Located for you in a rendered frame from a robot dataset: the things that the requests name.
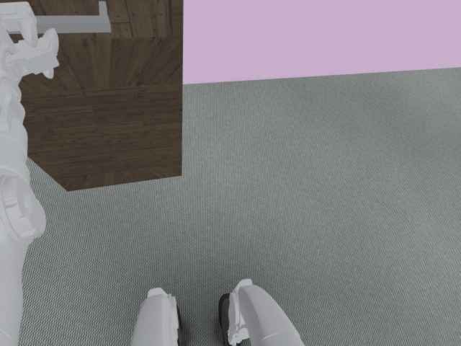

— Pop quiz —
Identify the cabinet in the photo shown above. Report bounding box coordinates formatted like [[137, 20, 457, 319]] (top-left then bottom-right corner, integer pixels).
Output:
[[13, 0, 184, 191]]

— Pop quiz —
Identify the robot right shin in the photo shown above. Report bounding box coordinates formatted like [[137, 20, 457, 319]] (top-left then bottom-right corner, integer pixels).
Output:
[[228, 279, 253, 345]]

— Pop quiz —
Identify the left robot upper arm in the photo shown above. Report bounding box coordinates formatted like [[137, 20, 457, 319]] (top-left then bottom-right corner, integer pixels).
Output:
[[0, 174, 46, 346]]

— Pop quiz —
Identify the robot left forearm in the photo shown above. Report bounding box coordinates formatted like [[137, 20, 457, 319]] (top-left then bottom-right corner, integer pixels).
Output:
[[0, 69, 30, 186]]

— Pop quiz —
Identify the handle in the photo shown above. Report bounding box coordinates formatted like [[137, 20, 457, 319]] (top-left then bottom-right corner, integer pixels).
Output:
[[0, 1, 111, 34]]

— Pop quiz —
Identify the drawer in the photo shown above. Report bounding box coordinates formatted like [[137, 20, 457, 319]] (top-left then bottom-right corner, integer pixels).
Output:
[[0, 0, 170, 40]]

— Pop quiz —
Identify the left robot hand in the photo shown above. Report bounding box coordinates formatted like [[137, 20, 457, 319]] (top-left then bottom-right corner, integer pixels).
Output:
[[0, 1, 59, 85]]

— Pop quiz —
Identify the left robot thigh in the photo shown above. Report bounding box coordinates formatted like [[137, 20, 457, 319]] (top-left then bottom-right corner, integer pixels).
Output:
[[130, 294, 179, 346]]

